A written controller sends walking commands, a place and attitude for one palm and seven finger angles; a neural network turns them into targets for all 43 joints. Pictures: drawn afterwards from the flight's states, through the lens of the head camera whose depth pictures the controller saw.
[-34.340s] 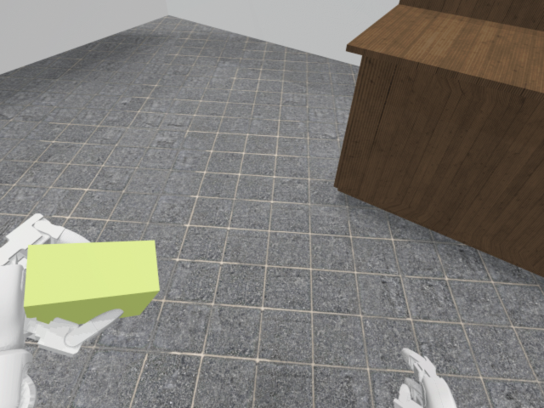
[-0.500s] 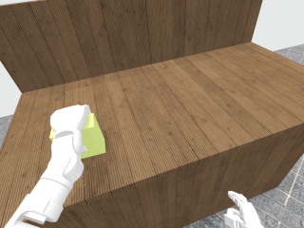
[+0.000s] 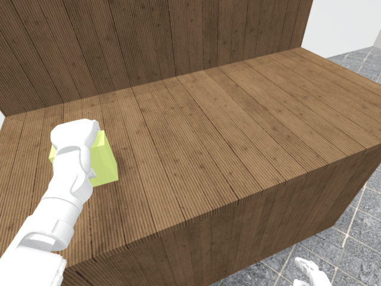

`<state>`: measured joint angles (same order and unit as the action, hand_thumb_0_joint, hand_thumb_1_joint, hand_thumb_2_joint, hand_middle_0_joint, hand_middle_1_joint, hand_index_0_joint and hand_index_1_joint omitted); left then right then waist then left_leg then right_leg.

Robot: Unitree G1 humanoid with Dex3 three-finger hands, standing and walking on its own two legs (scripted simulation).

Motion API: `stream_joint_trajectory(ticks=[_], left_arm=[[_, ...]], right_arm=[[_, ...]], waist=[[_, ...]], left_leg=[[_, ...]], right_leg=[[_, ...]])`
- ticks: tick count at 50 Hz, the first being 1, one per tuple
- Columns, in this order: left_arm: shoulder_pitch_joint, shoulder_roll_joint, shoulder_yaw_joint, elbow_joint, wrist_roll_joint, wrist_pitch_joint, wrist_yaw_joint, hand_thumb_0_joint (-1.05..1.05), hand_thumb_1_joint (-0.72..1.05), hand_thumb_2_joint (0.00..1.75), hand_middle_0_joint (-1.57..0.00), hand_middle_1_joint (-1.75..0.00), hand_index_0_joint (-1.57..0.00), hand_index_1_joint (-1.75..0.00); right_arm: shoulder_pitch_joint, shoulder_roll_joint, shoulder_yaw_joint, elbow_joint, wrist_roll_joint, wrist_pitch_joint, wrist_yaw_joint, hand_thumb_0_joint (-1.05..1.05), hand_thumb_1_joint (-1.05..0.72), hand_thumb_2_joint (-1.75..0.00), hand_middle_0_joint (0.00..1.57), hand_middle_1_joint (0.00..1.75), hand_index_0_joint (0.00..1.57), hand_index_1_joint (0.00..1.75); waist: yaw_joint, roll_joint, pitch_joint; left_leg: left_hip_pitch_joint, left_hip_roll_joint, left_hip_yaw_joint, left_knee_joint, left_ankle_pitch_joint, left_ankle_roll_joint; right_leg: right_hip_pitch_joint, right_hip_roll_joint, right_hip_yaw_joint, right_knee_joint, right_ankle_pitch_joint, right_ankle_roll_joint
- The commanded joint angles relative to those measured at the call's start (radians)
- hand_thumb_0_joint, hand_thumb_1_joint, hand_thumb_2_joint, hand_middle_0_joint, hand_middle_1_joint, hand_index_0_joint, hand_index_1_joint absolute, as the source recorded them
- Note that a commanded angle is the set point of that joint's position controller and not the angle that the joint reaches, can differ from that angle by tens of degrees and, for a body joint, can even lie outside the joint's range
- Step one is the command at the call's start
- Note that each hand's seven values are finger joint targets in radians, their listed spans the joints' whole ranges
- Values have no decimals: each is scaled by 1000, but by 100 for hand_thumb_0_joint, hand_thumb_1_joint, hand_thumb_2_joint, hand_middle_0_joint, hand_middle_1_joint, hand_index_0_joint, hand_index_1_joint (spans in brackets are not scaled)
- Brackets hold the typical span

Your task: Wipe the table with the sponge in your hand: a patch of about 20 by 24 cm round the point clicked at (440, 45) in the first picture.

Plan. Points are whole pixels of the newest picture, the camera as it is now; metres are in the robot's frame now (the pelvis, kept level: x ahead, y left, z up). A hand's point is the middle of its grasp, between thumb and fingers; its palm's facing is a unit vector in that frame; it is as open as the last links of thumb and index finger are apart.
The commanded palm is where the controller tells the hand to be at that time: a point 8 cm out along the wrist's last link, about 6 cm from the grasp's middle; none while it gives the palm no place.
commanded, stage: wipe forward along the middle lane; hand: left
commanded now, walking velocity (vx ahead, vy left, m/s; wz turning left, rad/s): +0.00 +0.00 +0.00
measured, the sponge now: (90, 167) +0.35 +0.28 +0.07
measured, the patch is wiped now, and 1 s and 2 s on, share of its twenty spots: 0.95 0.95 0.95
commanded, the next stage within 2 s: slide back across to the first lane in 0.32 s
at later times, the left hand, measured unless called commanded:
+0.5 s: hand (82, 140) +0.40 +0.31 +0.12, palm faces -0.06 -0.02 -1.00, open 10.1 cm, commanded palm +0.37 +0.31 +0.16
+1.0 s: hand (49, 148) +0.37 +0.37 +0.12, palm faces -0.05 -0.03 -1.00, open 10.1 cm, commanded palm +0.35 +0.36 +0.18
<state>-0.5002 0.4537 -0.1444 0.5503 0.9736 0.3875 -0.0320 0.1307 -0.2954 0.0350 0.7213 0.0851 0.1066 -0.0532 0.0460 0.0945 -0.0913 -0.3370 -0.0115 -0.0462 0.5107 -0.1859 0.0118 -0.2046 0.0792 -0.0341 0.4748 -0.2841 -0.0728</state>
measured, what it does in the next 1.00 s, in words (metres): stands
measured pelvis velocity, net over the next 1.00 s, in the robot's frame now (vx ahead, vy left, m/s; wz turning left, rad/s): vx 0.02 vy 0.04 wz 0.01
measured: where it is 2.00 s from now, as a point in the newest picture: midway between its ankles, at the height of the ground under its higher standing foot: outside the picture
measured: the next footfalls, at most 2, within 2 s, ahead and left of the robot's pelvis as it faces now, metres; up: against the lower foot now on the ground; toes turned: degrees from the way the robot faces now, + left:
none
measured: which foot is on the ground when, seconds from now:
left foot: down 0.00-1.00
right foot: down 0.00-1.00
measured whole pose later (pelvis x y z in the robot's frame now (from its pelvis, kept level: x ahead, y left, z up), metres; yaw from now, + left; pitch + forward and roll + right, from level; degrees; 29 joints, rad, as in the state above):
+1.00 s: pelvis +0.02 +0.04 +0.00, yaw +1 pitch +2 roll -2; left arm -0.47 0.57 -0.03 0.51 0.96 0.25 -0.08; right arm 0.12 -0.28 0.03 0.68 0.08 0.11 -0.04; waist 0.06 0.09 -0.06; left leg -0.32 -0.06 -0.04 0.48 -0.19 0.07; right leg -0.16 0.03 -0.03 0.39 -0.27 -0.02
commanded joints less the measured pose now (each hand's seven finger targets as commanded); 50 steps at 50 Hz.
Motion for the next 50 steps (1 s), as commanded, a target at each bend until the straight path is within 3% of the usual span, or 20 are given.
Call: stream_joint_trajectory(ticks=[1, 3, 6, 8, 10, 14, 20, 24, 25, 27, 28, 30, 33, 36, 38, 40, 43, 47, 48, 50], left_arm=[[-292, 201, 67, -15, 17, -23, 17, 0, 10, 130, -120, -160, -120, -160], [-366, 231, 78, -5, 18, -37, 15, 0, 10, 130, -120, -160, -120, -160], [-347, 254, 98, 62, 30, -51, 22, 0, 10, 130, -120, -160, -120, -160], [-396, 267, 104, 50, 26, -70, 21, 0, 10, 130, -120, -160, -120, -160], [-384, 245, 84, 92, 33, -77, 26, 0, 10, 130, -120, -160, -120, -160], [-413, 297, 121, 123, 33, -96, 33, 0, 10, 130, -120, -160, -120, -160], [-437, 289, 109, 167, 45, -105, 40, 0, 10, 130, -120, -160, -120, -160], [-418, 356, 170, 97, 47, -125, 48, 0, 10, 130, -120, -160, -120, -160], [-378, 332, 158, 81, 39, -121, 49, 0, 10, 130, -120, -160, -120, -160], [-359, 382, 205, 56, 29, -113, 54, 0, 10, 130, -120, -160, -120, -160], [-375, 405, 226, -1, 23, -120, 53, 0, 10, 130, -120, -160, -120, -160], [-330, 388, 216, -13, 22, -102, 56, 0, 10, 130, -120, -160, -120, -160], [-353, 439, 251, -62, 17, -86, 45, 0, 10, 130, -120, -160, -120, -160], [-357, 417, 218, -67, 21, -74, 25, 0, 10, 130, -120, -160, -120, -160], [-417, 450, 234, -120, 24, -92, 6, 0, 10, 130, -120, -160, -120, -160], [-414, 422, 213, -144, 31, -108, -6, 0, 10, 130, -120, -160, -120, -160], [-398, 392, 198, -221, 20, -137, -23, 0, 10, 130, -120, -160, -120, -160], [-371, 369, 191, -251, 11, -151, -22, 0, 10, 130, -120, -160, -120, -160], [-392, 416, 231, -260, 9, -156, -18, 0, 10, 130, -120, -160, -120, -160], [-385, 405, 226, -233, 22, -151, -10, 0, 10, 130, -120, -160, -120, -160]], right_arm=[[-141, -112, -45, -151, 2, -45, -9, 0, -90, -90, 20, 30, 20, 30], [-137, -114, -43, -149, 4, -45, -11, 0, -90, -90, 20, 30, 20, 30], [-107, -121, -50, -139, 3, -40, -10, 0, -90, -90, 20, 30, 20, 30], [-106, -119, -51, -143, 3, -43, -9, 0, -90, -90, 20, 30, 20, 30], [-83, -122, -54, -137, 2, -38, -6, 0, -90, -90, 20, 30, 20, 30], [-65, -129, -59, -130, -1, -33, -6, 0, -90, -90, 20, 30, 20, 30], [-49, -131, -62, -125, 1, -20, -1, 0, -90, -90, 20, 30, 20, 30], [-50, -133, -68, -140, -1, -18, 2, 0, -90, -90, 20, 30, 20, 30], [-58, -127, -69, -152, -2, -17, 4, 0, -90, -90, 20, 30, 20, 30], [-66, -133, -67, -153, -3, -10, 7, 0, -90, -90, 20, 30, 20, 30], [-86, -130, -65, -163, -1, -13, 8, 0, -90, -90, 20, 30, 20, 30], [-89, -128, -66, -162, -2, -10, 12, 0, -90, -90, 20, 30, 20, 30], [-115, -129, -61, -166, -1, -13, 11, 0, -90, -90, 20, 30, 20, 30], [-115, -127, -58, -162, 1, -10, 11, 0, -90, -90, 20, 30, 20, 30], [-123, -128, -54, -168, 1, -21, 6, 0, -90, -90, 20, 30, 20, 30], [-106, -124, -59, -167, -1, -26, 6, 0, -90, -90, 20, 30, 20, 30], [-119, -116, -57, -185, -4, -40, 6, 0, -90, -90, 20, 30, 20, 30], [-115, -115, -58, -183, -7, -36, 9, 0, -90, -90, 20, 30, 20, 30], [-121, -119, -55, -181, -7, -43, 5, 0, -90, -90, 20, 30, 20, 30], [-111, -119, -56, -167, -10, -39, 6, 0, -90, -90, 20, 30, 20, 30]], waist=[[-17, -145, -121], [-24, -116, -108], [-22, -144, -134], [-26, -122, -149], [-33, -142, -152], [-35, -135, -166], [-44, -120, -144], [-21, -104, -242], [-15, -92, -236], [-6, -121, -244], [1, -83, -253], [2, -81, -216], [8, -59, -211], [-5, -49, -184], [-9, 0, -194], [-18, -18, -222], [-13, 30, -238], [-15, -3, -223], [-7, 20, -226], [-9, -7, -226]], left_leg=[[88, -45, 18, -30, 54, 50], [80, -44, 10, -38, 40, 50], [67, -45, 16, -28, 51, 52], [66, -45, 13, -26, 57, 53], [59, -46, 19, -19, 62, 54], [49, -45, 22, -14, 79, 56], [42, -41, 22, -22, 68, 55], [75, -42, 18, -15, 125, 59], [81, -42, 21, -16, 132, 59], [76, -41, 21, -20, 142, 57], [87, -42, 13, -24, 165, 58], [103, -41, 14, -33, 159, 58], [120, -39, 3, -44, 172, 58], [144, -34, -5, -62, 151, 54], [183, -29, -21, -67, 172, 56], [225, -24, -30, -60, 203, 55], [282, -17, -48, -60, 253, 53], [302, -8, -65, -72, 261, 43], [308, -7, -71, -78, 260, 44], [304, -9, -71, -80, 269, 35]], right_leg=[[-33, -41, 97, -119, 224, 13], [-51, -43, 103, -125, 201, 9], [-36, -40, 99, -116, 218, 12], [-34, -46, 108, -116, 236, 11], [-31, -44, 102, -111, 253, 15], [-19, -45, 105, -103, 293, 16], [-53, -40, 88, -109, 256, 15], [12, -41, 93, -88, 316, 10], [18, -42, 90, -91, 324, 11], [44, -43, 91, -88, 346, 13], [53, -45, 91, -82, 365, 7], [36, -38, 78, -93, 329, 9], [44, -41, 82, -100, 323, 2], [14, -34, 62, -115, 251, 3], [1, -35, 60, -120, 251, -8], [-5, -30, 45, -119, 257, -7], [-17, -33, 47, -121, 274, -18], [-40, -26, 26, -129, 242, -13], [-36, -28, 33, -128, 241, -20], [-37, -23, 19, -128, 235, -18]])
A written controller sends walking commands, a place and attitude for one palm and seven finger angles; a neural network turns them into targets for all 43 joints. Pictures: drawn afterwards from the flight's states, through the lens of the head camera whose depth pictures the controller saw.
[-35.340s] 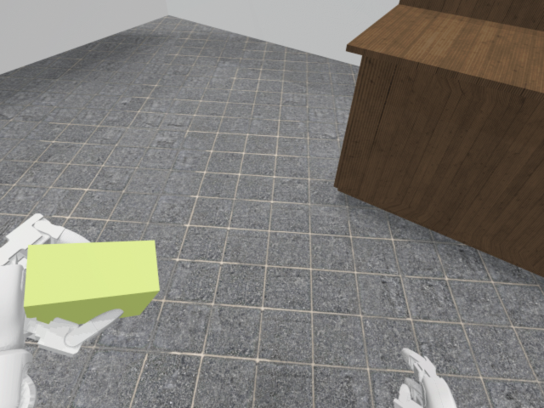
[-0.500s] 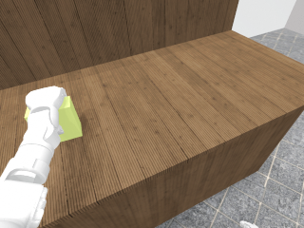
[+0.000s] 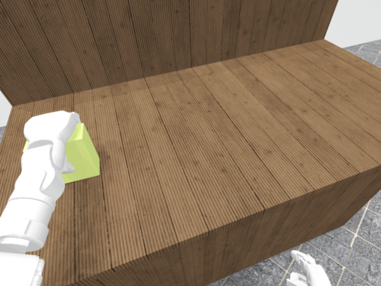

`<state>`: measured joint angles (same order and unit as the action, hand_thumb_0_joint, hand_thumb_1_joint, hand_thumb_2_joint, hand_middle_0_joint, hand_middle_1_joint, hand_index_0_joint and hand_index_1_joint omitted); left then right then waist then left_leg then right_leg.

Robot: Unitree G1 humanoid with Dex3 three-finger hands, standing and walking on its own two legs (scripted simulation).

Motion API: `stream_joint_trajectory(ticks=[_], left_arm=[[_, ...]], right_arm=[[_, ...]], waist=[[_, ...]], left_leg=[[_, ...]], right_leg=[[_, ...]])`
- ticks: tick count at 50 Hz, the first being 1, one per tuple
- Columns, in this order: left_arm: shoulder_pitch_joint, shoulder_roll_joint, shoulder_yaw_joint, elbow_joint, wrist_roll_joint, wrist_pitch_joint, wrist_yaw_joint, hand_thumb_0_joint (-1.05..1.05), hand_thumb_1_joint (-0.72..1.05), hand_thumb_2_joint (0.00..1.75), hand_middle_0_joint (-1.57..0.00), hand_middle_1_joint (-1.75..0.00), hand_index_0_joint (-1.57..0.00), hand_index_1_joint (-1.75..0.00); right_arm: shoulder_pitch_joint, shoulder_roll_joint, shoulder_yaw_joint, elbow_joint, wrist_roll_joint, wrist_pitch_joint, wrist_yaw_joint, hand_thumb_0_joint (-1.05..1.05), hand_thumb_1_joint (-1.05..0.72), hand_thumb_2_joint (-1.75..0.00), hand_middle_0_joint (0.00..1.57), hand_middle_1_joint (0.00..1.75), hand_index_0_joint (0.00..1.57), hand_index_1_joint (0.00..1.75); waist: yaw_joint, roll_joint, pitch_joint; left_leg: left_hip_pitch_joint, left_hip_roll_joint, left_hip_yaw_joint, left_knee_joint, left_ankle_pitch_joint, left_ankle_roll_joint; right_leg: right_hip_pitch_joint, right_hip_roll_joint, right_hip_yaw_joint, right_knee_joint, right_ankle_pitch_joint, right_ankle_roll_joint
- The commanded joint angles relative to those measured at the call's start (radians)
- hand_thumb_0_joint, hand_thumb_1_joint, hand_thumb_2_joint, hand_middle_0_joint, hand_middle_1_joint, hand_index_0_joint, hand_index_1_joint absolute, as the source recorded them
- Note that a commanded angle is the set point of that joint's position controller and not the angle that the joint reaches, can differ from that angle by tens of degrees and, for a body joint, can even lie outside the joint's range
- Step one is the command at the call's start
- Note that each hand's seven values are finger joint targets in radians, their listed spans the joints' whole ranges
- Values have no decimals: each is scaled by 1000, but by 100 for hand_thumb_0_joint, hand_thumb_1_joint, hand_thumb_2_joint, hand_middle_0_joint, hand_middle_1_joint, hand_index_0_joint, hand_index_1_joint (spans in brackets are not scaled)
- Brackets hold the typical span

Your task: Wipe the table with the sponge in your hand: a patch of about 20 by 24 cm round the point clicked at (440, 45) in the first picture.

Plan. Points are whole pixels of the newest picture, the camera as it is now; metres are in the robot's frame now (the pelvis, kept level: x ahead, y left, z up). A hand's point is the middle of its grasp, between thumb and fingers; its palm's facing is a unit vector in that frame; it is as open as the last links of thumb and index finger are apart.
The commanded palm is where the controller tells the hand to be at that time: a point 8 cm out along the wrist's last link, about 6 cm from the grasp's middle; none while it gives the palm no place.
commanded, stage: slide back across to the first lane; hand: left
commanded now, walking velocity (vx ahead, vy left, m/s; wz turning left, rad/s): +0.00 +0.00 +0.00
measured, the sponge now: (69, 161) +0.34 +0.33 +0.07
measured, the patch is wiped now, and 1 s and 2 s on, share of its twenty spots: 0.95 0.95 0.95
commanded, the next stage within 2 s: wipe back along the first lane in 0.06 s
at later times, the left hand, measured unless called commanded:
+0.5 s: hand (55, 160) +0.31 +0.33 +0.12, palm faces +0.01 -0.03 -1.00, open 10.1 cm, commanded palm +0.28 +0.31 +0.16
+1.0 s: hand (55, 177) +0.27 +0.30 +0.11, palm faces +0.04 -0.03 -1.00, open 10.1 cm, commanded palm +0.23 +0.29 +0.15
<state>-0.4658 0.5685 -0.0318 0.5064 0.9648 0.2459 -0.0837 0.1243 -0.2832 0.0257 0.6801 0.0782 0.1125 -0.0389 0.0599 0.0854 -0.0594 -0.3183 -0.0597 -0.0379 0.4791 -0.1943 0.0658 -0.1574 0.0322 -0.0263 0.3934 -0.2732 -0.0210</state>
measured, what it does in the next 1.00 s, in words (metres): stands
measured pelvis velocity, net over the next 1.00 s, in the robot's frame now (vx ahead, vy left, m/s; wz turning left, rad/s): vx -0.01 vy -0.02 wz -0.01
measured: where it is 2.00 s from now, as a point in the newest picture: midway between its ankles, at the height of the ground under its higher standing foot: outside the picture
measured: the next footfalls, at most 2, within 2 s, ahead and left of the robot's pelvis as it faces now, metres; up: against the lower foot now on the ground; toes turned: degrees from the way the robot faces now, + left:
none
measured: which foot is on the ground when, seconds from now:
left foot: down 0.00-1.00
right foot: down 0.00-1.00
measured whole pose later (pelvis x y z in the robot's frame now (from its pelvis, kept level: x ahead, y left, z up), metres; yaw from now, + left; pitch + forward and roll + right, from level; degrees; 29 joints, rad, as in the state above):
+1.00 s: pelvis -0.01 -0.02 +0.00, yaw -1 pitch -1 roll -1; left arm -0.13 0.55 0.01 0.18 0.93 0.33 -0.04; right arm 0.07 -0.28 0.05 0.68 0.07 0.11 -0.02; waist 0.08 0.11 -0.06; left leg -0.28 -0.04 -0.03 0.50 -0.20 0.04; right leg -0.13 0.06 -0.02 0.43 -0.28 -0.04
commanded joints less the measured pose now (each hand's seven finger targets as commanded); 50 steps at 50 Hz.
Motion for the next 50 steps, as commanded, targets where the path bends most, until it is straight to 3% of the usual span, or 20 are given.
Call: stream_joint_trajectory(ticks=[1, 3, 5, 8, 11, 16, 18, 22, 23, 25, 32, 33, 36, 38, 39, 40, 43, 45, 48, 50], left_arm=[[-395, 290, 121, -204, 32, -10, 45, 0, 10, 130, -120, -160, -120, -160], [-364, 342, 174, -223, 31, -12, 51, 0, 10, 130, -120, -160, -120, -160], [-363, 295, 134, -216, 32, -2, 52, 0, 10, 130, -120, -160, -120, -160], [-367, 360, 184, -219, 32, -2, 49, 0, 10, 130, -120, -160, -120, -160], [-287, 240, 98, -254, 21, -2, 36, 0, 10, 130, -120, -160, -120, -160], [-191, 238, 117, -286, 3, 3, 30, 0, 10, 130, -120, -160, -120, -160], [-187, 248, 129, -336, -6, 4, 34, 0, 10, 130, -120, -160, -120, -160], [-84, 212, 120, -331, -19, 27, 44, 0, 10, 130, -120, -160, -120, -160], [-89, 255, 157, -349, -24, 28, 47, 0, 10, 130, -120, -160, -120, -160], [-59, 176, 97, -353, -26, 41, 48, 0, 10, 130, -120, -160, -120, -160], [66, 174, 120, -387, -46, 64, 52, 0, 10, 130, -120, -160, -120, -160], [58, 211, 147, -407, -51, 63, 51, 0, 10, 130, -120, -160, -120, -160], [87, 112, 65, -402, -49, 78, 47, 0, 10, 130, -120, -160, -120, -160], [75, 195, 129, -386, -52, 82, 48, 0, 10, 130, -120, -160, -120, -160], [64, 128, 68, -376, -51, 85, 45, 0, 10, 130, -120, -160, -120, -160], [65, 129, 71, -356, -48, 88, 43, 0, 10, 130, -120, -160, -120, -160], [114, 185, 119, -385, -47, 80, 36, 0, 10, 130, -120, -160, -120, -160], [167, 105, 63, -380, -48, 83, 27, 0, 10, 130, -120, -160, -120, -160], [220, 177, 131, -446, -63, 75, 22, 0, 10, 130, -120, -160, -120, -160], [258, 136, 107, -452, -73, 78, 18, 0, 10, 130, -120, -160, -120, -160]], right_arm=[[-111, -131, -47, -130, -6, -44, -5, 0, -90, -90, 20, 30, 20, 30], [-122, -135, -43, -131, -11, -44, -4, 0, -90, -90, 20, 30, 20, 30], [-121, -129, -42, -129, -11, -40, 0, 0, -90, -90, 20, 30, 20, 30], [-133, -137, -38, -131, -12, -39, -4, 0, -90, -90, 20, 30, 20, 30], [-134, -124, -43, -143, -11, -43, 5, 0, -90, -90, 20, 30, 20, 30], [-146, -128, -43, -144, -10, -37, 10, 0, -90, -90, 20, 30, 20, 30], [-167, -128, -38, -156, -7, -43, 11, 0, -90, -90, 20, 30, 20, 30], [-182, -123, -41, -151, -9, -36, 14, 0, -90, -90, 20, 30, 20, 30], [-190, -128, -38, -150, -5, -41, 13, 0, -90, -90, 20, 30, 20, 30], [-198, -118, -38, -155, -3, -42, 15, 0, -90, -90, 20, 30, 20, 30], [-226, -117, -37, -159, -6, -45, 17, 0, -90, -90, 20, 30, 20, 30], [-235, -122, -33, -161, -5, -49, 15, 0, -90, -90, 20, 30, 20, 30], [-242, -111, -30, -163, -3, -48, 15, 0, -90, -90, 20, 30, 20, 30], [-246, -122, -27, -156, -1, -49, 7, 0, -90, -90, 20, 30, 20, 30], [-243, -111, -25, -161, -1, -49, 5, 0, -90, -90, 20, 30, 20, 30], [-242, -112, -25, -153, 3, -51, 4, 0, -90, -90, 20, 30, 20, 30], [-245, -119, -29, -158, -4, -56, 1, 0, -90, -90, 20, 30, 20, 30], [-246, -108, -25, -165, -4, -55, 6, 0, -90, -90, 20, 30, 20, 30], [-256, -115, -27, -174, -9, -58, 10, 0, -90, -90, 20, 30, 20, 30], [-258, -107, -22, -176, -8, -57, 14, 0, -90, -90, 20, 30, 20, 30]], waist=[[-13, 12, -276], [3, 31, -299], [-10, 7, -283], [5, 27, -291], [-7, 19, -290], [-5, -35, -236], [5, 15, -227], [14, -23, -204], [20, 3, -191], [13, -33, -174], [30, -62, -173], [32, -47, -162], [19, -60, -118], [24, -57, -96], [13, -65, -88], [11, -87, -77], [27, -63, -122], [21, -93, -119], [37, -67, -133], [32, -100, -117]], left_leg=[[293, 37, -77, -45, 296, -20], [289, 36, -77, -44, 337, -23], [289, 38, -75, -44, 341, -26], [278, 35, -78, -59, 307, -24], [313, 42, -84, -44, 345, -28], [272, 45, -83, -55, 286, -21], [267, 45, -84, -65, 271, -22], [237, 41, -75, -67, 222, -21], [229, 42, -81, -76, 213, -23], [225, 41, -80, -76, 189, -21], [200, 32, -59, -64, 170, -16], [193, 33, -63, -70, 156, -16], [184, 34, -58, -73, 111, -16], [165, 31, -59, -79, 70, -14], [158, 27, -51, -75, 53, -12], [157, 28, -54, -75, 43, -14], [167, 22, -47, -54, 79, -10], [164, 18, -39, -35, 105, -9], [161, 16, -37, -20, 130, -7], [152, 13, -32, -7, 148, -7]], right_leg=[[-73, 23, 15, -47, 235, -71], [-36, 18, 24, -40, 279, -77], [-47, 21, 13, -46, 272, -70], [-27, 18, 24, -51, 251, -77], [-47, 19, 13, -53, 257, -70], [-46, 18, 16, -60, 237, -65], [-33, 16, 26, -54, 232, -73], [-28, 15, 21, -56, 204, -65], [-23, 18, 31, -52, 200, -72], [-40, 20, 19, -55, 177, -65], [-6, 15, 31, -50, 197, -61], [-5, 16, 44, -47, 193, -65], [-45, 19, 27, -57, 139, -57], [-45, 18, 52, -60, 113, -63], [-55, 19, 34, -63, 94, -57], [-67, 19, 36, -66, 85, -55], [-29, 12, 69, -54, 140, -62], [-28, 12, 56, -48, 178, -55], [1, 5, 83, -29, 245, -59], [-1, 7, 71, -24, 276, -52]])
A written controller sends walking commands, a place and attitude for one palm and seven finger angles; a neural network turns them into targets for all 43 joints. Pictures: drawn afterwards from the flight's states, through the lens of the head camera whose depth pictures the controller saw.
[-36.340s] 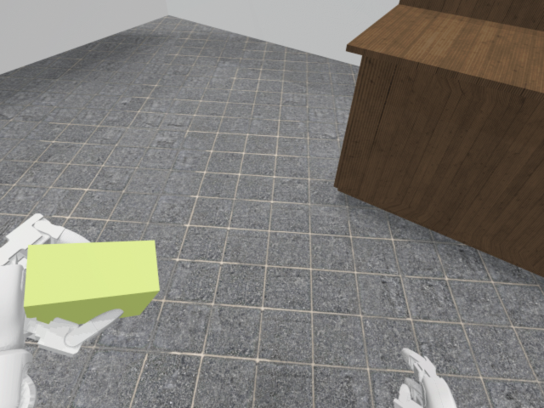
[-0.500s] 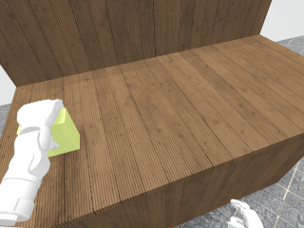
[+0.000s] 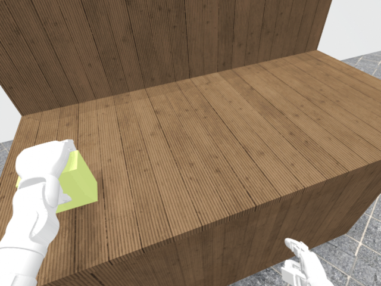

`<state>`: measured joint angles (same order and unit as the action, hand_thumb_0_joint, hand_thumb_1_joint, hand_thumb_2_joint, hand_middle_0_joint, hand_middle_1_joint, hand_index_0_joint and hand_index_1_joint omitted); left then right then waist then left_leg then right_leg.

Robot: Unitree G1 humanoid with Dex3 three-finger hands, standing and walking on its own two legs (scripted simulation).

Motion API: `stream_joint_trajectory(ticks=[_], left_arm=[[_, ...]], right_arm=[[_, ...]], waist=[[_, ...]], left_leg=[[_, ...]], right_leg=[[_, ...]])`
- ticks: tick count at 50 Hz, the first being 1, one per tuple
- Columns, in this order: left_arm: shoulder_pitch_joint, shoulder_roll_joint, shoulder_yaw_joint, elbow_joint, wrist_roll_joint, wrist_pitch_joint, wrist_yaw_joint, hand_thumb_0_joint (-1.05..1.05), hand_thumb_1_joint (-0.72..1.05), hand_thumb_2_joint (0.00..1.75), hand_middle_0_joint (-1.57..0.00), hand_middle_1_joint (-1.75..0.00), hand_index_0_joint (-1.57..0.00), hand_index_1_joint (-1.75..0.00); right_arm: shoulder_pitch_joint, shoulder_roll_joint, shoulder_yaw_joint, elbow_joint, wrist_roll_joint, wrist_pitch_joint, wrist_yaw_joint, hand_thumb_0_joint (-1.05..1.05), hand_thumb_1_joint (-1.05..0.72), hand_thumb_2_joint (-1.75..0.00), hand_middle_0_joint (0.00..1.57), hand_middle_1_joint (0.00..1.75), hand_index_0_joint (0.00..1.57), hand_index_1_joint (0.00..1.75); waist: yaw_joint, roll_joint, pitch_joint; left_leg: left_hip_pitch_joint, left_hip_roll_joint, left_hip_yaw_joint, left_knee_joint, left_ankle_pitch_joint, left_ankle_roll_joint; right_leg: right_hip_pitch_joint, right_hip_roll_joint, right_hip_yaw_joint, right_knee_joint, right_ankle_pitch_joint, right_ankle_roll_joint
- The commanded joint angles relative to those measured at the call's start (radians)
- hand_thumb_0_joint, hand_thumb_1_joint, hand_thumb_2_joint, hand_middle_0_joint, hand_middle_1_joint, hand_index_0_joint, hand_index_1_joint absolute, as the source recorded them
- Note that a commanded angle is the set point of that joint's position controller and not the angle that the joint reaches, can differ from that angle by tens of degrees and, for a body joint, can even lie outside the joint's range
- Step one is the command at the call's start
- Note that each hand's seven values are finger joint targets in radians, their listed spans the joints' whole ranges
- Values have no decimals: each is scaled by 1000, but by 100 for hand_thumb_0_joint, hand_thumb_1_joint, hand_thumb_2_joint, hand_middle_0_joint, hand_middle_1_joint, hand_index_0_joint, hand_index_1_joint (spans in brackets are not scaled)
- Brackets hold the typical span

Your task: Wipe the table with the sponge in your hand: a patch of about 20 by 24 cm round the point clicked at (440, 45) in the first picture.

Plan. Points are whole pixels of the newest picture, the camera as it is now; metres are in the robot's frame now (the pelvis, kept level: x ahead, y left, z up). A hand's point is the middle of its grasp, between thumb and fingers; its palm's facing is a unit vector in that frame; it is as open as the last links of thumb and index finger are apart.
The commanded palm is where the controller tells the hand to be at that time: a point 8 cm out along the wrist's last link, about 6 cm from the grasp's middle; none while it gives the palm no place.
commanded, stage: wipe back along the first lane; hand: left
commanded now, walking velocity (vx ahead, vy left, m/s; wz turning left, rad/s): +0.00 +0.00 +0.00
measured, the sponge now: (65, 189) +0.28 +0.33 +0.07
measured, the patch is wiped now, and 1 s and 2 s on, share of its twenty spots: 0.95 0.95 0.95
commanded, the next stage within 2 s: lift the sponge slowly off the table in 0.78 s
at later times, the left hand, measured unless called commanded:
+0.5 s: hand (55, 193) +0.24 +0.30 +0.12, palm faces +0.12 -0.06 -0.99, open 10.1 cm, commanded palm +0.20 +0.28 +0.15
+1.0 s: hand (57, 214) +0.19 +0.27 +0.12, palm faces +0.21 -0.13 -0.97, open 10.1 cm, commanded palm +0.15 +0.26 +0.16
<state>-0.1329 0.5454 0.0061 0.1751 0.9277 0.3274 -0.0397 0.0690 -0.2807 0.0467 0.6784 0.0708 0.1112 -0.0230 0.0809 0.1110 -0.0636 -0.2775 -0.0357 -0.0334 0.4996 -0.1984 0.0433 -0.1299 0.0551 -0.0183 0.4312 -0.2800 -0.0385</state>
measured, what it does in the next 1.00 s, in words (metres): stands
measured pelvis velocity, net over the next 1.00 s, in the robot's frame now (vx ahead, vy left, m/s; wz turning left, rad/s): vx -0.01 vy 0.00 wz -0.02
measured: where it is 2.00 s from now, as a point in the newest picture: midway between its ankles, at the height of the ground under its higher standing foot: outside the picture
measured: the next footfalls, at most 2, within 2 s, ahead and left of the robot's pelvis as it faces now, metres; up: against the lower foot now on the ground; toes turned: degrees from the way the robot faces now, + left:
none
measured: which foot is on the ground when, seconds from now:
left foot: down 0.00-1.00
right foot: down 0.00-1.00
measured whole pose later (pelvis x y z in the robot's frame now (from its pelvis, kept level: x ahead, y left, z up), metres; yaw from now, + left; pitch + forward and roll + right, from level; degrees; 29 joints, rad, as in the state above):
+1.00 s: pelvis -0.01 +0.00 +0.00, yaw -1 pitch -4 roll -1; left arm 0.28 0.45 -0.04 -0.37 0.89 0.46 0.04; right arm 0.03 -0.26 0.05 0.66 0.06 0.10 0.00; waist 0.12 0.12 -0.07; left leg -0.26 -0.03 -0.01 0.55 -0.22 0.04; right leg -0.12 0.06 0.00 0.49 -0.30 -0.04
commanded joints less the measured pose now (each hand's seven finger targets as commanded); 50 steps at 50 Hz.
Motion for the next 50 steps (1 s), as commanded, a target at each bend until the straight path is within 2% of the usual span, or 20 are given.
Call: stream_joint_trajectory(ticks=[1, 3, 5, 10, 13, 16, 18, 20, 23, 25, 28, 30, 32, 33, 35, 41, 43, 46, 48, 50], left_arm=[[-49, 171, 82, -120, -41, 1, -28, 0, 10, 130, -120, -160, -120, -160], [-69, 225, 120, -174, -48, 2, -28, 0, 10, 130, -120, -160, -120, -160], [-4, 148, 74, -178, -49, 10, -26, 0, 10, 130, -120, -160, -120, -160], [80, 112, 62, -251, -60, 25, -16, 0, 10, 130, -120, -160, -120, -160], [93, 149, 88, -316, -68, 35, -10, 0, 10, 130, -120, -160, -120, -160], [137, 87, 49, -322, -71, 59, -2, 0, 10, 130, -120, -160, -120, -160], [125, 135, 81, -366, -67, 66, 2, 0, 10, 130, -120, -160, -120, -160], [191, 57, 32, -383, -69, 80, 4, 0, 10, 130, -120, -160, -120, -160], [208, 96, 55, -446, -68, 95, 4, 0, 10, 130, -120, -160, -120, -160], [213, 7, -21, -447, -58, 115, 3, 0, 10, 130, -120, -160, -120, -160], [206, 49, 2, -490, -47, 125, 7, 0, 10, 130, -120, -160, -120, -160], [235, -28, -57, -483, -47, 133, 7, 0, 10, 130, -120, -160, -120, -160], [275, -26, -48, -511, -51, 131, 13, 0, 10, 130, -120, -160, -120, -160], [278, 21, -13, -541, -48, 127, 16, 0, 10, 130, -120, -160, -120, -160], [324, -61, -77, -531, -51, 133, 19, 0, 10, 130, -120, -160, -120, -160], [425, -45, -40, -589, -70, 136, 42, 0, 10, 130, -120, -160, -120, -160], [422, 13, 4, -637, -70, 135, 49, 0, 10, 130, -120, -160, -120, -160], [373, -18, -17, -614, -67, 141, 58, 0, 10, 130, -120, -160, -120, -160], [313, 66, 36, -651, -62, 137, 63, 0, 10, 130, -120, -160, -120, -160], [310, 14, -2, -617, -58, 141, 64, 0, 10, 130, -120, -160, -120, -160]], right_arm=[[-203, -112, -45, -173, -2, -53, -3, 0, -90, -90, 20, 30, 20, 30], [-217, -117, -43, -177, -3, -57, -5, 0, -90, -90, 20, 30, 20, 30], [-214, -106, -43, -181, 0, -59, -2, 0, -90, -90, 20, 30, 20, 30], [-228, -100, -45, -190, -2, -69, 1, 0, -90, -90, 20, 30, 20, 30], [-246, -106, -46, -192, -5, -75, 2, 0, -90, -90, 20, 30, 20, 30], [-243, -97, -45, -190, -2, -73, 6, 0, -90, -90, 20, 30, 20, 30], [-259, -102, -43, -192, -4, -78, 4, 0, -90, -90, 20, 30, 20, 30], [-261, -87, -39, -197, -2, -78, 11, 0, -90, -90, 20, 30, 20, 30], [-287, -93, -37, -202, -4, -76, 14, 0, -90, -90, 20, 30, 20, 30], [-289, -77, -32, -205, 1, -75, 17, 0, -90, -90, 20, 30, 20, 30], [-306, -83, -35, -211, -1, -82, 12, 0, -90, -90, 20, 30, 20, 30], [-305, -72, -31, -211, 3, -84, 16, 0, -90, -90, 20, 30, 20, 30], [-305, -73, -35, -209, 1, -82, 20, 0, -90, -90, 20, 30, 20, 30], [-313, -78, -38, -214, 0, -88, 20, 0, -90, -90, 20, 30, 20, 30], [-307, -65, -34, -217, 3, -87, 26, 0, -90, -90, 20, 30, 20, 30], [-314, -64, -37, -219, 0, -81, 33, 0, -90, -90, 20, 30, 20, 30], [-327, -70, -39, -224, -3, -79, 29, 0, -90, -90, 20, 30, 20, 30], [-315, -65, -34, -216, -3, -76, 21, 0, -90, -90, 20, 30, 20, 30], [-321, -72, -33, -222, -5, -83, 10, 0, -90, -90, 20, 30, 20, 30], [-313, -60, -28, -221, -5, -90, 6, 0, -90, -90, 20, 30, 20, 30]], waist=[[14, -133, -100], [18, -98, -95], [19, -110, -86], [25, -129, -90], [28, -109, -91], [24, -135, -78], [31, -116, -88], [32, -123, -93], [36, -111, -79], [29, -102, -51], [39, -103, -54], [32, -121, -50], [41, -118, -71], [44, -92, -74], [39, -118, -52], [49, -156, -35], [54, -114, -25], [41, -121, -12], [44, -90, -9], [42, -93, -16]], left_leg=[[107, -11, -34, -23, 151, 16], [107, -10, -38, -26, 146, 15], [109, -12, -36, -20, 165, 15], [116, -10, -41, -16, 162, 14], [121, -7, -41, -12, 165, 14], [111, -4, -40, -17, 151, 11], [118, -4, -47, -19, 153, 10], [120, -1, -46, -18, 171, 8], [116, 4, -51, -26, 152, 7], [116, 11, -57, -37, 128, 4], [114, 16, -68, -54, 87, 5], [112, 16, -66, -53, 79, 2], [114, 18, -68, -54, 83, 3], [114, 21, -71, -56, 72, 3], [108, 22, -70, -55, 74, -1], [95, 21, -64, -43, 62, -1], [96, 21, -63, -44, 46, 1], [98, 18, -57, -38, 30, 1], [104, 17, -62, -46, 5, 2], [112, 12, -60, -40, 30, 1]], right_leg=[[-31, -15, 66, -64, 287, -32], [-30, -19, 88, -58, 290, -38], [-41, -14, 64, -57, 292, -32], [-44, -13, 68, -52, 280, -32], [-44, -15, 89, -45, 305, -36], [-58, -7, 62, -47, 267, -28], [-51, -7, 87, -40, 276, -36], [-51, -4, 60, -35, 276, -31], [-54, -2, 80, -33, 264, -35], [-89, 4, 52, -42, 190, -31], [-83, 10, 71, -38, 148, -41], [-97, 11, 50, -41, 118, -34], [-81, 12, 48, -35, 129, -35], [-71, 15, 73, -28, 131, -42], [-91, 15, 45, -32, 111, -36], [-94, 13, 56, -40, 104, -33], [-92, 16, 88, -42, 101, -39], [-118, 14, 77, -55, 59, -34], [-113, 17, 107, -58, 44, -41], [-118, 15, 87, -58, 46, -39]])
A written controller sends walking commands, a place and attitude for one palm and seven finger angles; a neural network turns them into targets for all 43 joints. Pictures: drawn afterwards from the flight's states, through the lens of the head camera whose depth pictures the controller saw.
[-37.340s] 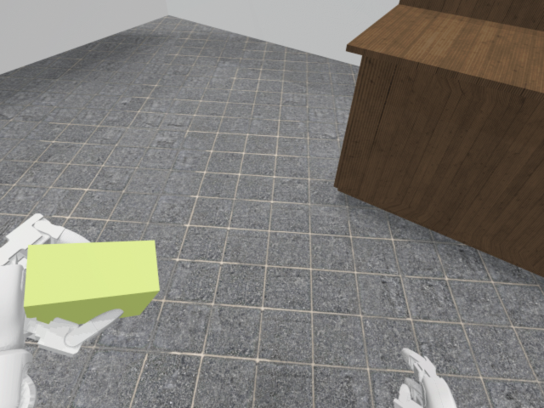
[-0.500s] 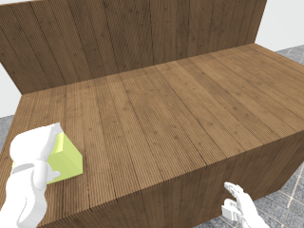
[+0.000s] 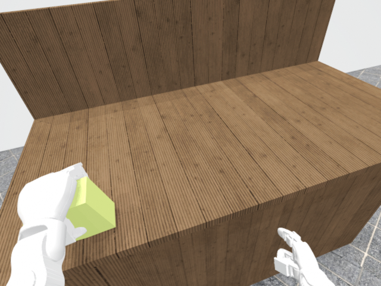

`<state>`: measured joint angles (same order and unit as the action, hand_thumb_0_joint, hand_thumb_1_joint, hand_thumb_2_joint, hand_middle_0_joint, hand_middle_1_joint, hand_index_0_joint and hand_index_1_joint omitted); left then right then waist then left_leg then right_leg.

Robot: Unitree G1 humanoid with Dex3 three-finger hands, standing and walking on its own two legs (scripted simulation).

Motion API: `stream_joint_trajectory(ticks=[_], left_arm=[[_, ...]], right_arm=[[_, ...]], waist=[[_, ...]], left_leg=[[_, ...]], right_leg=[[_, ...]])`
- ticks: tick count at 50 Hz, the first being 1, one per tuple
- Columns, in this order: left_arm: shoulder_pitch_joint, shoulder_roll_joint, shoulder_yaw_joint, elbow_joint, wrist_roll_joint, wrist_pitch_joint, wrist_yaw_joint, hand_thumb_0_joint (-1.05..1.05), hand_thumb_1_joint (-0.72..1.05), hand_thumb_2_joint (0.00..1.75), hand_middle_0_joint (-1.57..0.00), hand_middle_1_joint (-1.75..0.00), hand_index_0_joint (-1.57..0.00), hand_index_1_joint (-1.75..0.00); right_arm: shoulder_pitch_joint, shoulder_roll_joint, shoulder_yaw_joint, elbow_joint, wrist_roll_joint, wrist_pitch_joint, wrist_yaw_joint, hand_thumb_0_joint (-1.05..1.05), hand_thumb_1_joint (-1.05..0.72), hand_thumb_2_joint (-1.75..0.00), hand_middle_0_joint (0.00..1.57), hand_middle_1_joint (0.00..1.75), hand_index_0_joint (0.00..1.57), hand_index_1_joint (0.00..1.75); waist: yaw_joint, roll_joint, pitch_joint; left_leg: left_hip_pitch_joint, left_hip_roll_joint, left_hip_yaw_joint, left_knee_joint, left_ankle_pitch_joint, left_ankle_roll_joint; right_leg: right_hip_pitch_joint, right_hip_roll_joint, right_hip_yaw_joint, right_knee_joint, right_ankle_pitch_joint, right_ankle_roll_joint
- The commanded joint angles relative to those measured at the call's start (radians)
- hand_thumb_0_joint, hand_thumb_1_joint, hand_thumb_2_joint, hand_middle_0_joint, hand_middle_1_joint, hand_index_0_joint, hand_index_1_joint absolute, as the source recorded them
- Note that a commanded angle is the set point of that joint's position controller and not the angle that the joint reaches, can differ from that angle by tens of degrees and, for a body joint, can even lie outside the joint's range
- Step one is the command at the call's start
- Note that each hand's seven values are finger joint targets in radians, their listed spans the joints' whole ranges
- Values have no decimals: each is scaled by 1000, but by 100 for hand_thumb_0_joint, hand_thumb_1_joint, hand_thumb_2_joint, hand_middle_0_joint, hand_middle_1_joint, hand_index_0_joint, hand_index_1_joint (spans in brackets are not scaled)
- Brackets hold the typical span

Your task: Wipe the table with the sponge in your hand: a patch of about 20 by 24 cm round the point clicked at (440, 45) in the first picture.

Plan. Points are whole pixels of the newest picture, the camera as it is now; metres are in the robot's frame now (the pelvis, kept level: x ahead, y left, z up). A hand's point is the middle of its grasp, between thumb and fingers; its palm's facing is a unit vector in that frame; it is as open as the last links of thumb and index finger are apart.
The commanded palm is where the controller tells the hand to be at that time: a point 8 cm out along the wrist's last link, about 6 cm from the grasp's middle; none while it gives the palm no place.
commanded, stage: lift the sponge slowly off the table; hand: left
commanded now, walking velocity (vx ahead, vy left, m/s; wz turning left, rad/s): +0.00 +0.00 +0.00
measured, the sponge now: (80, 216) +0.21 +0.27 +0.08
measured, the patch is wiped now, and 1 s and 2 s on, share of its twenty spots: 0.95 0.95 0.95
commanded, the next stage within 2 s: bring the sponge back beside the body in 1.98 s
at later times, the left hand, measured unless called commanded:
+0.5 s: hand (72, 206) +0.20 +0.26 +0.13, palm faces +0.15 -0.14 -0.98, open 10.1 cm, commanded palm +0.16 +0.25 +0.20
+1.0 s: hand (65, 195) +0.20 +0.27 +0.16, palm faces +0.19 -0.13 -0.97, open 10.1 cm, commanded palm +0.17 +0.26 +0.23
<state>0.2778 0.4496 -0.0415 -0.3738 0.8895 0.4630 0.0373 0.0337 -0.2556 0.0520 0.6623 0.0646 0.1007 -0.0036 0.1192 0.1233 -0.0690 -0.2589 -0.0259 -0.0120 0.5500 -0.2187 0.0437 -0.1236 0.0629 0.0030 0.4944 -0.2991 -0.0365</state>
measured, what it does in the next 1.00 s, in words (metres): stands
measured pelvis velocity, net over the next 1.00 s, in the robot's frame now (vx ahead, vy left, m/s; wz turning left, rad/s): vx -0.01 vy -0.02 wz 0.01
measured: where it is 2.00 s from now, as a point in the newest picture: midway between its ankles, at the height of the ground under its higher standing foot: outside the picture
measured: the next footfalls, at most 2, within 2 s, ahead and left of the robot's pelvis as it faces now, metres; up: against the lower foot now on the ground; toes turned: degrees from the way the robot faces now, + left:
none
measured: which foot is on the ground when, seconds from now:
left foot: down 0.00-1.00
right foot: down 0.00-1.00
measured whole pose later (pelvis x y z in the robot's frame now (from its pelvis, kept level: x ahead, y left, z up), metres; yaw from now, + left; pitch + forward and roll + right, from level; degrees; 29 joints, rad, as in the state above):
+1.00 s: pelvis -0.01 -0.02 +0.00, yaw +0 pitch -6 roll -1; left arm 0.13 0.55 -0.01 -0.33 0.80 0.45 -0.07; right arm 0.02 -0.27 0.08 0.68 0.05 0.03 -0.06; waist 0.15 0.13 -0.02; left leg -0.21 -0.01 -0.03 0.51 -0.18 0.02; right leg -0.08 0.08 -0.01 0.46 -0.27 -0.07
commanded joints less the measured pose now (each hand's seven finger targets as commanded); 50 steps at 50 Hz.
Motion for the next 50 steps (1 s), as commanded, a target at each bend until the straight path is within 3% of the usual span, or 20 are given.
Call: stream_joint_trajectory(ticks=[1, 3, 6, 8, 9, 11, 13, 15, 19, 22, 23, 26, 28, 30, 33, 41, 43, 44, 48, 50], left_arm=[[-90, 105, 44, -77, -24, 3, -15, 0, 10, 130, -120, -160, -120, -160], [-122, 166, 78, -143, -20, -6, -18, 0, 10, 130, -120, -160, -120, -160], [-82, 138, 72, -115, -26, -7, -22, 0, 10, 130, -120, -160, -120, -160], [-152, 198, 103, -167, -24, -16, -23, 0, 10, 130, -120, -160, -120, -160], [-175, 175, 83, -182, -24, -19, -20, 0, 10, 130, -120, -160, -120, -160], [-168, 178, 97, -99, -23, -18, -22, 0, 10, 130, -120, -160, -120, -160], [-217, 256, 145, -155, -23, -28, -22, 0, 10, 130, -120, -160, -120, -160], [-228, 202, 109, -114, -23, -29, -22, 0, 10, 130, -120, -160, -120, -160], [-307, 236, 117, -172, -19, -41, -24, 0, 10, 130, -120, -160, -120, -160], [-326, 234, 121, -116, -19, -43, -28, 0, 10, 130, -120, -160, -120, -160], [-365, 281, 141, -167, -11, -48, -30, 0, 10, 130, -120, -160, -120, -160], [-304, 233, 122, -161, -17, -51, -29, 0, 10, 130, -120, -160, -120, -160], [-340, 286, 155, -222, -22, -53, -29, 0, 10, 130, -120, -160, -120, -160], [-353, 263, 149, -153, -23, -46, -24, 0, 10, 130, -120, -160, -120, -160], [-393, 360, 222, -169, -26, -44, -22, 0, 10, 130, -120, -160, -120, -160], [-371, 283, 163, -149, -54, -28, -52, 0, 10, 130, -120, -160, -120, -160], [-408, 350, 205, -187, -53, -27, -59, 0, 10, 130, -120, -160, -120, -160], [-428, 311, 174, -192, -53, -28, -61, 0, 10, 130, -120, -160, -120, -160], [-473, 382, 220, -177, -52, -28, -67, 0, 10, 130, -120, -160, -120, -160], [-478, 351, 203, -135, -45, -32, -63, 0, 10, 130, -120, -160, -120, -160]], right_arm=[[-275, -88, -35, -201, 1, -78, -13, 0, -90, -90, 20, 30, 20, 30], [-290, -91, -35, -212, -3, -85, -16, 0, -90, -90, 20, 30, 20, 30], [-280, -86, -34, -201, -5, -87, -14, 0, -90, -90, 20, 30, 20, 30], [-290, -90, -33, -211, -6, -93, -19, 0, -90, -90, 20, 30, 20, 30], [-287, -81, -30, -219, -6, -99, -21, 0, -90, -90, 20, 30, 20, 30], [-277, -88, -30, -195, -8, -98, -26, 0, -90, -90, 20, 30, 20, 30], [-285, -94, -31, -204, -10, -104, -32, 0, -90, -90, 20, 30, 20, 30], [-281, -84, -27, -199, -11, -113, -35, 0, -90, -90, 20, 30, 20, 30], [-291, -82, -26, -207, -12, -124, -42, 0, -90, -90, 20, 30, 20, 30], [-290, -91, -28, -184, -14, -123, -48, 0, -90, -90, 20, 30, 20, 30], [-297, -93, -26, -197, -14, -135, -50, 0, -90, -90, 20, 30, 20, 30], [-287, -86, -26, -189, -17, -140, -43, 0, -90, -90, 20, 30, 20, 30], [-302, -89, -26, -201, -17, -144, -44, 0, -90, -90, 20, 30, 20, 30], [-293, -84, -23, -186, -17, -141, -48, 0, -90, -90, 20, 30, 20, 30], [-301, -99, -25, -186, -17, -137, -56, 0, -90, -90, 20, 30, 20, 30], [-309, -92, -19, -188, -13, -136, -55, 0, -90, -90, 20, 30, 20, 30], [-313, -99, -20, -194, -8, -141, -60, 0, -90, -90, 20, 30, 20, 30], [-317, -87, -16, -203, -11, -144, -62, 0, -90, -90, 20, 30, 20, 30], [-316, -99, -16, -195, -8, -142, -70, 0, -90, -90, 20, 30, 20, 30], [-307, -90, -16, -186, -10, -148, -73, 0, -90, -90, 20, 30, 20, 30]], waist=[[4, -103, -14], [10, -69, -31], [9, -103, -24], [8, -72, -32], [12, -51, -52], [6, -95, -10], [13, -60, -24], [10, -77, -26], [16, -25, -57], [11, -69, -38], [14, -34, -59], [22, -41, -75], [27, -13, -82], [20, -62, -58], [29, -35, -77], [22, -40, -74], [22, -29, -77], [26, -27, -95], [21, -28, -67], [25, -31, -79]], left_leg=[[94, 3, -79, -91, 52, 1], [106, 2, -87, -95, 47, 3], [107, -2, -82, -83, 77, 1], [118, -1, -85, -91, 55, 2], [120, -7, -82, -84, 62, 3], [113, -4, -79, -89, 50, 0], [127, -7, -84, -93, 47, 2], [132, -10, -80, -89, 72, 0], [148, -15, -80, -95, 62, 1], [153, -15, -77, -95, 70, 1], [166, -14, -82, -101, 63, 0], [172, -15, -81, -97, 126, -2], [179, -13, -85, -102, 120, -2], [168, -14, -78, -104, 111, -3], [172, -15, -78, -103, 100, -4], [171, -17, -71, -88, 134, -4], [178, -15, -81, -94, 119, -4], [178, -19, -74, -84, 131, -3], [175, -16, -81, -94, 99, -4], [175, -19, -79, -92, 121, -7]], right_leg=[[-119, 6, 63, -123, 70, -40], [-104, 8, 91, -120, 74, -48], [-110, 4, 78, -129, 86, -43], [-108, 6, 104, -133, 71, -49], [-104, 0, 88, -131, 65, -46], [-124, 3, 88, -145, 49, -43], [-110, 1, 122, -151, 47, -50], [-112, 0, 99, -149, 61, -48], [-97, -3, 109, -153, 45, -52], [-106, -4, 113, -169, 54, -48], [-96, -3, 137, -166, 48, -57], [-75, -3, 104, -155, 113, -55], [-66, -4, 134, -155, 114, -62], [-83, -5, 114, -166, 88, -53], [-69, -10, 158, -172, 83, -61], [-76, -19, 121, -165, 135, -49], [-76, -17, 150, -167, 115, -56], [-69, -24, 133, -160, 132, -53], [-89, -22, 160, -175, 87, -55], [-80, -22, 134, -166, 102, -54]])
